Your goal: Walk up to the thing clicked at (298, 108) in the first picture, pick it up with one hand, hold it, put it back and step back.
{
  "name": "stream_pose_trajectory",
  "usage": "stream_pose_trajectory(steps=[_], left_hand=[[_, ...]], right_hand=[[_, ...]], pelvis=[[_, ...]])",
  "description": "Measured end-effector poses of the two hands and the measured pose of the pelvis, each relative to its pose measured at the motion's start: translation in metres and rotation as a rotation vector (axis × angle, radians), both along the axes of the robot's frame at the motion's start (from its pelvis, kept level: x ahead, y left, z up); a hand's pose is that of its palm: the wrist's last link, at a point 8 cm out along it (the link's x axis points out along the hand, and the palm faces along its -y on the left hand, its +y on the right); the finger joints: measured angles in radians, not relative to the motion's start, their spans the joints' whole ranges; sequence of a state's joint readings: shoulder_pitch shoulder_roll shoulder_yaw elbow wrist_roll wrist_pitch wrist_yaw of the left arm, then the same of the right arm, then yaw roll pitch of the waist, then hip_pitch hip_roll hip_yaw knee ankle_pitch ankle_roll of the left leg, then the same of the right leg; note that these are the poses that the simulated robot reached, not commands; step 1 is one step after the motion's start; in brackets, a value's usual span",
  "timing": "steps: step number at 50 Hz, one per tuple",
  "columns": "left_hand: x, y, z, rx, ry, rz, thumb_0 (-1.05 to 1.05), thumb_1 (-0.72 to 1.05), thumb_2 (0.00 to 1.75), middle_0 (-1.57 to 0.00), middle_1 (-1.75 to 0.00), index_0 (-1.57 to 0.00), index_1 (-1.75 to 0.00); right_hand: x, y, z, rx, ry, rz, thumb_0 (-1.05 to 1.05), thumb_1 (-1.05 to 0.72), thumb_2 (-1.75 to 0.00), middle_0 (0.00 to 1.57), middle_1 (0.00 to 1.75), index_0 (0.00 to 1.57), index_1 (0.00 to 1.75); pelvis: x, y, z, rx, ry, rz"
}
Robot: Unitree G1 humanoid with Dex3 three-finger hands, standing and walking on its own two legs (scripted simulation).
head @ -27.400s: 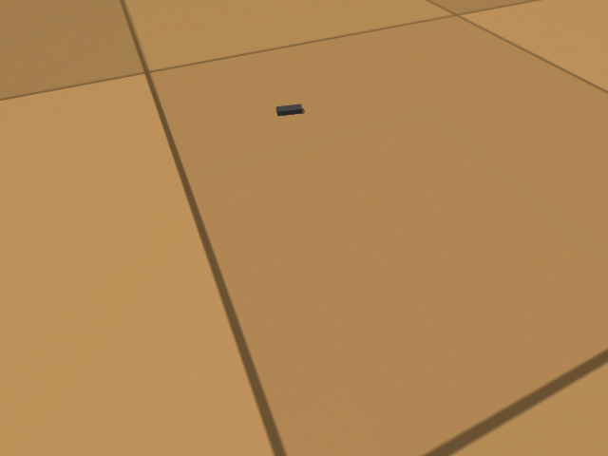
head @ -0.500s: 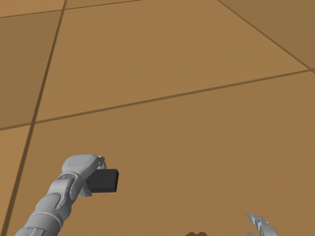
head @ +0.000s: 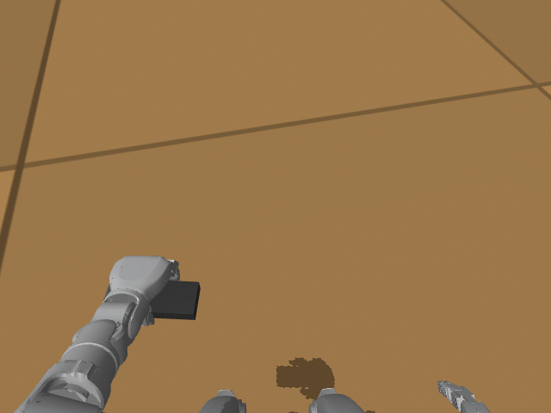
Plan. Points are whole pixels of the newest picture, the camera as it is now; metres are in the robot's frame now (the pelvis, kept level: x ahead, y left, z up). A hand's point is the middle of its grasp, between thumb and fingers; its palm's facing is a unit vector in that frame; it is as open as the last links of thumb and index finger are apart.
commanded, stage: crouch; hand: left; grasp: from above
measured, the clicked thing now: (153, 298) +0.33 +0.22 -0.14
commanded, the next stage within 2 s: lower in 1.50 s
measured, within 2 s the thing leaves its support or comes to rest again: neither
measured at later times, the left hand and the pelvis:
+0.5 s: hand (182, 315) +0.37 +0.21 -0.35, palm faces -0.47 +0.04 -0.88, open 8.8 cm; pelvis -0.05 +0.00 -0.21, yaw -1 degrees
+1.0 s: hand (192, 318) +0.40 +0.22 -0.49, palm faces -0.46 +0.02 -0.89, open 8.7 cm; pelvis -0.05 +0.00 -0.31, yaw -5 degrees
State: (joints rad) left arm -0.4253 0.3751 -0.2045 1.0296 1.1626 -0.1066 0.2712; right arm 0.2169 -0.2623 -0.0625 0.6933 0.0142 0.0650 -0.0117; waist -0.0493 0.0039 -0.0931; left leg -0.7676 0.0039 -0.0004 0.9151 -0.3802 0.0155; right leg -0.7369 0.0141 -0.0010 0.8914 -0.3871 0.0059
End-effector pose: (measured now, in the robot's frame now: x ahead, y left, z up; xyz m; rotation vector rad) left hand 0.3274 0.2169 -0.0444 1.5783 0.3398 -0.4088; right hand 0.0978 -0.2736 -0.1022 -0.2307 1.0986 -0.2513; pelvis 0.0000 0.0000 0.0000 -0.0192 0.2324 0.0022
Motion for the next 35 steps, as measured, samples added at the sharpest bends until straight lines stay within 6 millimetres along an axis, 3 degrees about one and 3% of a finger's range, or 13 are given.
stream_pose_trajectory(steps=[8, 17, 27, 35], left_hand=[[0.024, -0.003, -0.082, 0.019, -0.045, -0.005, 0.0, 0.16, 0.42, -0.79, -0.42, -0.81, -0.41], [0.04, -0.003, -0.175, 0.028, -0.029, 0.021, 0.0, 0.16, 0.4, -0.81, -0.39, -0.83, -0.37], [0.05, -0.005, -0.269, -0.002, 0.013, 0.008, 0.0, 0.15, 0.42, -0.82, -0.37, -0.84, -0.36], [0.065, -0.004, -0.325, -0.015, -0.003, 0.024, 0.0, 0.15, 0.41, -0.83, -0.36, -0.85, -0.34]], right_hand=[[-0.054, -0.011, -0.073, -0.056, 0.122, -0.041, 0.01, -0.9, -0.9, 0.21, 0.3, 0.2, 0.3], [-0.099, -0.002, -0.161, -0.045, 0.213, -0.063, 0.01, -0.9, -0.9, 0.21, 0.3, 0.2, 0.3], [-0.104, 0.007, -0.233, -0.022, 0.245, 0.002, 0.01, -0.9, -0.9, 0.21, 0.3, 0.2, 0.3], [-0.092, 0.001, -0.272, -0.022, 0.252, 0.058, 0.01, -0.9, -0.9, 0.21, 0.3, 0.2, 0.3]], pelvis=[[-0.018, 0.003, -0.071, -0.014, 0.169, -0.006], [-0.04, 0.004, -0.152, -0.023, 0.297, -0.009], [-0.05, 0.0, -0.222, -0.038, 0.39, -0.008], [-0.049, -0.004, -0.263, -0.047, 0.427, -0.017]])
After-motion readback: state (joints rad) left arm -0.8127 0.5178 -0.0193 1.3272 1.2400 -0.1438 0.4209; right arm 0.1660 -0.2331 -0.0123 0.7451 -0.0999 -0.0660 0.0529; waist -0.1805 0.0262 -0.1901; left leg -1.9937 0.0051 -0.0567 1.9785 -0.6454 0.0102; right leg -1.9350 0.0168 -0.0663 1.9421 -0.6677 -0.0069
